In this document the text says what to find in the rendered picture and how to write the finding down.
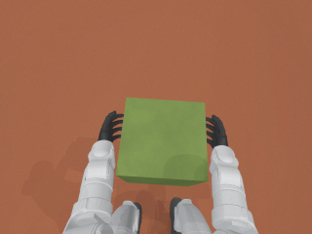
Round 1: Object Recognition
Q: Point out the right robot foot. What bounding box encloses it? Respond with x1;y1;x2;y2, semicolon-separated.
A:
170;197;182;234

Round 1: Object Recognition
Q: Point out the right robot hand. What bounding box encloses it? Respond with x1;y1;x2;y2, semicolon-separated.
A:
206;115;228;150

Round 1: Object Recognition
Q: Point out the left robot upper arm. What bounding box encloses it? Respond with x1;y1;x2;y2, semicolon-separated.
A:
63;221;114;234

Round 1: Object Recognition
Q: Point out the robot right shin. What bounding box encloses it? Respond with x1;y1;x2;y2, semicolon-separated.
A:
174;199;192;233

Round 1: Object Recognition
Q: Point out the left robot hand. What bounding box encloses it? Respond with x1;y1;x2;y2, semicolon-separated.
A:
97;110;124;142

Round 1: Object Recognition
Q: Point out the carton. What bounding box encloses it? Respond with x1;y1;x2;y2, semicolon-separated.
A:
116;97;209;187

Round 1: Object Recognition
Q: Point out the robot left forearm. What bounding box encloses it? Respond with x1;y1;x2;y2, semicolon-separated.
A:
62;139;116;234

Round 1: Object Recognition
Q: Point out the robot right forearm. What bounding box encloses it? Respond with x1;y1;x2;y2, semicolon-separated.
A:
209;145;258;234

